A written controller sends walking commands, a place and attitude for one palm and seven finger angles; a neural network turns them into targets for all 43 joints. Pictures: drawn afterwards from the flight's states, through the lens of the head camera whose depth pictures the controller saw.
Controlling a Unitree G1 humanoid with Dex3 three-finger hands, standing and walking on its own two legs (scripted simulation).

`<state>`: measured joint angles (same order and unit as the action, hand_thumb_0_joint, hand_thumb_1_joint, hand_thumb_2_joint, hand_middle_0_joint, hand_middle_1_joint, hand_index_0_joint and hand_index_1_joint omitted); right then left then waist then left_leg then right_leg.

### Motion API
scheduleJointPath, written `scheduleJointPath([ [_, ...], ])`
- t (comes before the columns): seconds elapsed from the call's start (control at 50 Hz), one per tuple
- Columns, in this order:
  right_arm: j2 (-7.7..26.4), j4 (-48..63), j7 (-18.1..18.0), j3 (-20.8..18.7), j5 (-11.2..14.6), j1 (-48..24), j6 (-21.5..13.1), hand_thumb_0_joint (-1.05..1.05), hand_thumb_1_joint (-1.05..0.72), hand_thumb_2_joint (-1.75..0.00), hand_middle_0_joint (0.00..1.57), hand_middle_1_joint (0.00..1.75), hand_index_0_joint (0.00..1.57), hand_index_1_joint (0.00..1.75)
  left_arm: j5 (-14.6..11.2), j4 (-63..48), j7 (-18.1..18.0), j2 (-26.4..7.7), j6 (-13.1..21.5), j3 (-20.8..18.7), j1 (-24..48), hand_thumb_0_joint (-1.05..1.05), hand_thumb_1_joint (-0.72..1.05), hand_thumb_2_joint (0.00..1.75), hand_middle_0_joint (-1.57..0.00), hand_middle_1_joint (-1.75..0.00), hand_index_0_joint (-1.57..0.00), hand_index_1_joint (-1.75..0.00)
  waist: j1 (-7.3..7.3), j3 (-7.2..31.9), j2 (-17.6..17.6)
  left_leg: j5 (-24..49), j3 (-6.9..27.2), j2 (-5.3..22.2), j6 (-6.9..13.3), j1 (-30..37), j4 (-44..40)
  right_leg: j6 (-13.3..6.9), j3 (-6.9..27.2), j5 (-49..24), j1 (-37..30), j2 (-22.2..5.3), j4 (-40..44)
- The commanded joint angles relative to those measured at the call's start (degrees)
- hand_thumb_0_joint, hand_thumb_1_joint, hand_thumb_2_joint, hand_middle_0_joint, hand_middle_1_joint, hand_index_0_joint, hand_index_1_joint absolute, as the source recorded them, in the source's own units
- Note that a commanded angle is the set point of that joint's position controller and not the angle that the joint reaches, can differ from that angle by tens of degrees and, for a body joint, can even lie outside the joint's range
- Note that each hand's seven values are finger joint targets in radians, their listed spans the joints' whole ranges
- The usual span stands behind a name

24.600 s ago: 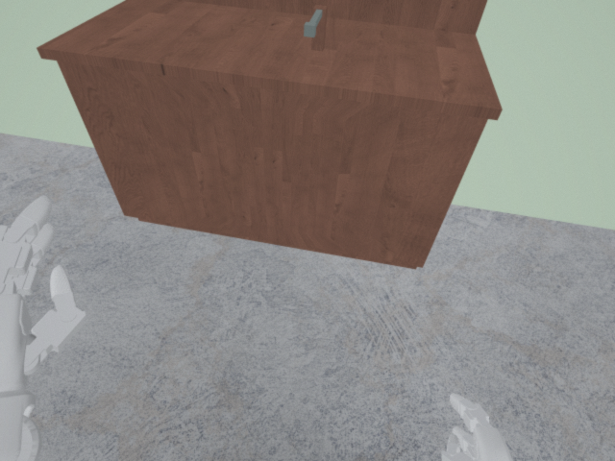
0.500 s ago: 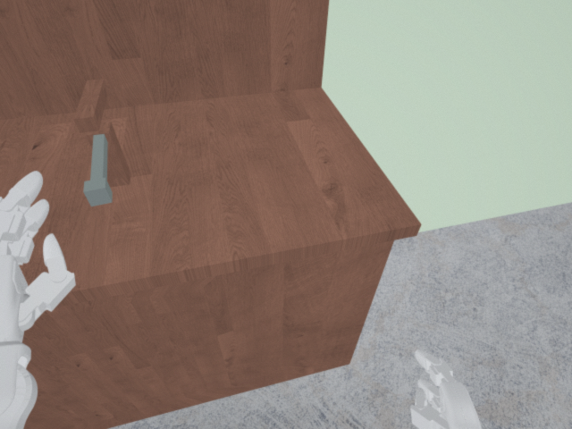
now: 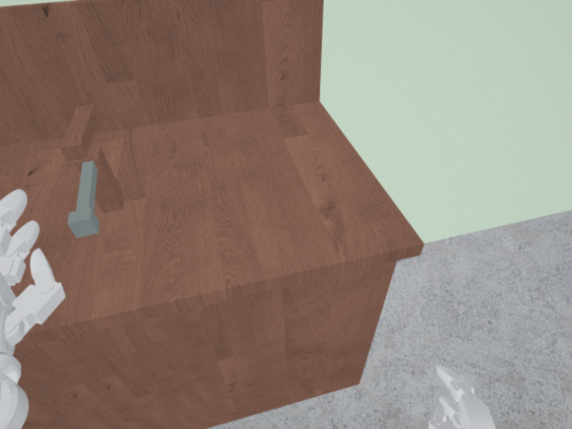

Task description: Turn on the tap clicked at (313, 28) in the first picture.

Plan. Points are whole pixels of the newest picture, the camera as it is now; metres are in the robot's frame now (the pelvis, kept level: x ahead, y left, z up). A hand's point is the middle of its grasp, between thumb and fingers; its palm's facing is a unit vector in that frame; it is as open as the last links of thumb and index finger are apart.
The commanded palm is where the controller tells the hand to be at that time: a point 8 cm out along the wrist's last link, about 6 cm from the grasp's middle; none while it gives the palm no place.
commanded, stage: turn the palm inward beside the body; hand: left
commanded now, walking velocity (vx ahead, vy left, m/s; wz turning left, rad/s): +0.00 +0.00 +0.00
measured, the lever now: (83, 222) +0.32 +0.33 +0.15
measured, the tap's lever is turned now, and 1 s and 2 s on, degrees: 5 5 5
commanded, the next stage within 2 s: reach beside the lever's end, fingers flat in 1.30 s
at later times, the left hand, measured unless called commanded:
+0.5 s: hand (51, 305) +0.17 +0.25 +0.19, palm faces +0.50 -0.85 -0.15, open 7.4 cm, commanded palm +0.11 +0.29 +0.21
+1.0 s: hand (59, 312) +0.16 +0.24 +0.20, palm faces +0.53 -0.84 -0.10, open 7.5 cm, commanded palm +0.10 +0.27 +0.21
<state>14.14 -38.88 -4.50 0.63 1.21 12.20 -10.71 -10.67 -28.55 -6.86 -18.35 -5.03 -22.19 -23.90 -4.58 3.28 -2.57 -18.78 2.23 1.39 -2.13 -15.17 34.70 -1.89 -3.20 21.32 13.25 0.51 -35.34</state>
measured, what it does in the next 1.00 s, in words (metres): stands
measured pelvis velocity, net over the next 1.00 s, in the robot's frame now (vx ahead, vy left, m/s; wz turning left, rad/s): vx -0.02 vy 0.00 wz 0.03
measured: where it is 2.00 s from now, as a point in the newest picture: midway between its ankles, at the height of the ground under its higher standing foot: outside the picture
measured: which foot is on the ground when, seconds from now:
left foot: down 0.00-1.00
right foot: down 0.00-1.00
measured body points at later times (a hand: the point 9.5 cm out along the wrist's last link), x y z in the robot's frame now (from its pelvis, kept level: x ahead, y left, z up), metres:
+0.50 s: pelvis -0.02 +0.01 +0.00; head -0.05 -0.01 +0.45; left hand +0.14 +0.30 +0.20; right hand +0.21 -0.17 -0.06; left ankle +0.00 +0.15 -0.73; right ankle -0.03 -0.09 -0.73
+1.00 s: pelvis -0.02 +0.00 +0.00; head -0.07 -0.03 +0.45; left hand +0.13 +0.28 +0.20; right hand +0.21 -0.20 -0.06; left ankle +0.00 +0.15 -0.73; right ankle -0.03 -0.09 -0.73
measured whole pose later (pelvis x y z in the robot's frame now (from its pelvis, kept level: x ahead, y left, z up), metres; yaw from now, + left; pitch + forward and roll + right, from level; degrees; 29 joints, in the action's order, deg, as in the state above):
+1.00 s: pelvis -0.02 +0.00 +0.00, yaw +2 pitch -5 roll +0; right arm 13.3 -40.4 -6.1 3.9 2.2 7.5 -13.2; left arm -14.3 -37.3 -11.8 -13.2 -21.3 -16.3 -20.9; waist -5.8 2.0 -4.2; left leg -15.9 4.0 1.3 -2.2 -11.4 32.3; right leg -2.2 -5.0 18.6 8.5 0.5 -32.1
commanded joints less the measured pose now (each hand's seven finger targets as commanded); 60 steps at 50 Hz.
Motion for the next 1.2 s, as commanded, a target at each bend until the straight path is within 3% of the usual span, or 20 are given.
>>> scheduleJointPath([
  [0.0, 5.26, 10.2, -0.99, -1.63, 0.03, -8.39, -5.09, 0.0, -0.9, -0.9, 0.2, 0.3, 0.2, 0.3, 0.62, -14.95, 1.1, -7.36, 2.5, -0.98, 8.8, 0.0, 0.9, 0.9, -0.2, -0.3, -0.2, -0.3, 0.19, 4.75, 1.14, 23.05, -2.45, -1.9, 3.86, 5.3, -1.97, 1.92, -1.39, -27.53, 0.58, -1.35, 4.3],
  [0.08, 5.1, 10.26, -1.07, -1.45, -0.34, -8.68, -6.77, 0.0, -0.9, -0.9, 0.2, 0.3, 0.2, 0.3, 2.08, -19.91, 0.11, -8.78, 4.91, -0.96, 9.73, 0.0, 0.9, 0.9, -0.2, -0.3, -0.2, -0.3, -0.58, 7.48, -0.12, 22.97, -1.39, -1.91, 3.51, 6.78, -2.44, 1.35, -1.69, -23.49, 1.0, -0.86, 3.66],
  [0.12, 4.64, 9.97, -0.94, -1.31, -0.56, -8.05, -6.77, 0.0, -0.9, -0.9, 0.2, 0.3, 0.2, 0.3, 2.45, -18.55, -0.78, -7.38, 4.9, -0.19, 8.14, 0.0, 0.9, 0.9, -0.2, -0.3, -0.2, -0.3, -0.81, 7.28, 0.31, 22.16, -0.93, -1.73, 2.97, 6.01, -3.03, 1.08, -2.03, -21.31, 1.06, -0.89, 3.51],
  [0.18, 4.53, 9.69, -1.02, -0.91, -0.25, -10.05, -6.02, 0.0, -0.9, -0.9, 0.2, 0.3, 0.2, 0.3, 1.99, -16.13, -2.31, -8.49, 2.07, -3.08, 6.66, 0.0, 0.9, 0.9, -0.2, -0.3, -0.2, -0.3, -1.87, 5.34, -2.42, 19.81, -0.94, -1.75, 2.41, 4.48, -4.2, 0.72, -1.82, -18.92, 0.24, -1.06, 4.57],
  [0.2, 4.06, 9.94, -0.99, -0.64, -0.29, -10.02, -5.54, 0.0, -0.9, -0.9, 0.2, 0.3, 0.2, 0.3, 1.4, -16.0, -2.48, -6.63, 0.87, -1.82, 6.5, 0.0, 0.9, 0.9, -0.2, -0.3, -0.2, -0.3, -1.66, 5.26, -1.49, 20.17, -0.83, -1.7, 2.18, 4.32, -4.54, 0.68, -2.16, -19.06, -0.12, -1.19, 4.64],
  [0.32, 4.05, 10.33, -1.3, 0.19, 0.44, -12.66, -3.67, 0.0, -0.9, -0.9, 0.2, 0.3, 0.2, 0.3, -0.35, -16.39, -2.08, -4.38, -5.57, 0.96, 8.64, 0.0, 0.9, 0.9, -0.2, -0.3, -0.2, -0.3, -1.21, 2.35, 0.04, 16.35, -0.61, -1.3, 2.43, 4.53, -5.95, 0.85, -2.21, -15.22, 0.62, -0.94, 6.95],
  [0.42, 3.84, 10.45, -1.72, 0.83, 0.46, -14.18, -4.39, 0.0, -0.9, -0.9, 0.2, 0.3, 0.2, 0.3, 0.05, -19.15, -2.75, -5.12, -6.38, 1.52, 11.51, 0.0, 0.9, 0.9, -0.2, -0.3, -0.2, -0.3, -1.12, 1.47, 0.22, 9.79, -0.11, -1.58, 2.78, 4.82, -7.41, 0.98, -1.74, -8.43, 1.54, -0.82, 8.63],
  [0.46, 3.74, 10.34, -1.87, 1.0, 0.25, -14.48, -4.59, 0.0, -0.9, -0.9, 0.2, 0.3, 0.2, 0.3, 0.21, -20.1, -3.36, -5.45, -6.43, 1.57, 11.59, 0.0, 0.9, 0.9, -0.2, -0.3, -0.2, -0.3, -1.19, 1.58, -0.86, 7.93, -0.12, -1.89, 2.84, 4.84, -7.59, 1.03, -1.54, -6.78, 1.6, -0.92, 9.09],
  [0.48, 3.62, 10.23, -1.73, 1.32, 0.51, -15.32, -4.65, 0.0, -0.9, -0.9, 0.2, 0.3, 0.2, 0.3, 0.7, -21.2, -3.82, -6.07, -6.55, 1.13, 12.25, 0.0, 0.9, 0.9, -0.2, -0.3, -0.2, -0.3, -1.45, 1.34, -4.3, 6.81, -0.29, -2.04, 2.62, 4.95, -7.85, 0.79, -1.24, -5.84, 1.65, -0.9, 9.27],
  [0.54, 3.66, 9.93, -1.76, 1.3, 0.31, -15.21, -4.82, 0.0, -0.9, -0.9, 0.2, 0.3, 0.2, 0.3, -0.08, -20.48, -4.65, -4.93, -6.93, 1.38, 10.77, 0.0, 0.9, 0.9, -0.2, -0.3, -0.2, -0.3, -1.41, 1.34, -1.07, 5.16, -0.06, -2.12, 2.75, 4.16, -7.92, 0.97, -1.28, -4.54, 1.17, -1.02, 9.82],
  [0.62, 3.84, 9.65, -1.84, 1.22, 0.56, -15.88, -4.92, 0.0, -0.9, -0.9, 0.2, 0.3, 0.2, 0.3, -1.21, -20.03, -4.73, -4.1, -8.4, 1.22, 9.54, 0.0, 0.9, 0.9, -0.2, -0.3, -0.2, -0.3, -1.48, 0.84, 0.47, 5.36, -0.27, -2.0, 2.85, 4.3, -7.64, 1.1, -1.26, -4.62, 0.73, -1.07, 10.52],
  [0.68, 3.84, 9.44, -1.87, 1.37, 0.87, -16.98, -5.13, 0.0, -0.9, -0.9, 0.2, 0.3, 0.2, 0.3, -1.78, -20.23, -4.65, -4.04, -9.91, 1.09, 9.62, 0.0, 0.9, 0.9, -0.2, -0.3, -0.2, -0.3, -1.72, -0.64, -1.47, 4.44, -0.26, -2.16, 2.88, 4.25, -7.75, 1.07, -0.97, -3.81, 1.02, -1.17, 11.36],
  [0.76, 4.11, 9.26, -2.12, 1.22, 0.86, -16.79, -5.43, 0.0, -0.9, -0.9, 0.2, 0.3, 0.2, 0.3, -2.57, -20.47, -4.65, -4.02, -11.38, 1.26, 11.02, 0.0, 0.9, 0.9, -0.2, -0.3, -0.2, -0.3, -1.53, -0.64, 0.4, 4.6, -0.38, -2.26, 3.19, 4.4, -7.28, 1.42, -0.46, -3.47, 0.96, -1.38, 12.16],
  [0.92, 3.99, 8.8, -2.08, 1.21, 0.96, -17.18, -6.18, 0.0, -0.9, -0.9, 0.2, 0.3, 0.2, 0.3, -2.82, -20.66, -5.17, -3.56, -12.24, 1.26, 12.0, 0.0, 0.9, 0.9, -0.2, -0.3, -0.2, -0.3, -1.58, -0.84, 0.64, 5.49, -0.46, -2.23, 3.18, 5.18, -6.9, 1.56, -0.02, -3.6, 0.83, -1.53, 13.01],
  [0.96, 4.2, 8.83, -2.02, 1.12, 0.88, -16.86, -6.13, 0.0, -0.9, -0.9, 0.2, 0.3, 0.2, 0.3, -2.73, -20.67, -5.06, -3.92, -12.41, 1.19, 12.11, 0.0, 0.9, 0.9, -0.2, -0.3, -0.2, -0.3, -1.53, -0.69, 1.05, 6.3, -0.48, -2.25, 3.28, 5.31, -6.75, 1.63, 0.12, -4.45, 0.58, -1.58, 13.05],
  [0.98, 4.07, 8.71, -1.9, 1.18, 1.06, -17.43, -6.2, 0.0, -0.9, -0.9, 0.2, 0.3, 0.2, 0.3, -2.41, -21.14, -5.01, -4.09, -12.5, 0.96, 12.04, 0.0, 0.9, 0.9, -0.2, -0.3, -0.2, -0.3, -1.65, -0.77, -1.96, 6.89, -0.73, -2.26, 3.17, 6.01, -6.67, 1.41, 0.22, -5.14, 0.59, -1.56, 13.13],
  [1.06, 4.34, 9.17, -1.8, 0.83, 0.63, -16.23, -6.13, 0.0, -0.9, -0.9, 0.2, 0.3, 0.2, 0.3, -2.74, -21.55, -4.69, -3.77, -12.53, 0.93, 10.41, 0.0, 0.9, 0.9, -0.2, -0.3, -0.2, -0.3, -1.71, 2.32, 1.55, 11.82, -0.9, -2.2, 3.42, 6.98, -6.05, 1.64, -0.29, -11.93, -1.35, -1.52, 11.47],
  [1.08, 4.26, 9.1, -1.66, 0.97, 0.82, -16.63, -6.15, 0.0, -0.9, -0.9, 0.2, 0.3, 0.2, 0.3, -2.74, -21.51, -4.68, -4.14, -12.69, 0.31, 10.01, 0.0, 0.9, 0.9, -0.2, -0.3, -0.2, -0.3, -1.89, 1.95, -0.54, 12.44, -0.93, -2.22, 3.27, 7.2, -5.99, 1.47, -0.29, -12.73, -1.42, -1.45, 11.44],
  [1.14, 4.32, 9.05, -1.56, 0.77, 0.79, -15.47, -5.81, 0.0, -0.9, -0.9, 0.2, 0.3, 0.2, 0.3, -3.17, -20.83, -4.33, -3.05, -12.49, 0.89, 9.71, 0.0, 0.9, 0.9, -0.2, -0.3, -0.2, -0.3, -1.6, 2.33, 1.98, 14.73, -0.98, -2.16, 3.31, 7.02, -5.79, 1.63, -0.7, -16.62, -1.92, -1.49, 10.35],
  [1.18, 4.18, 9.24, -1.44, 0.78, 0.93, -16.02, -5.82, 0.0, -0.9, -0.9, 0.2, 0.3, 0.2, 0.3, -3.08, -21.93, -4.56, -3.77, -12.56, -0.1, 10.41, 0.0, 0.9, 0.9, -0.2, -0.3, -0.2, -0.3, -1.9, 2.68, -0.38, 15.68, -1.04, -2.25, 3.14, 7.56, -5.72, 1.45, -0.79, -17.53, -2.23, -1.46, 10.12],
])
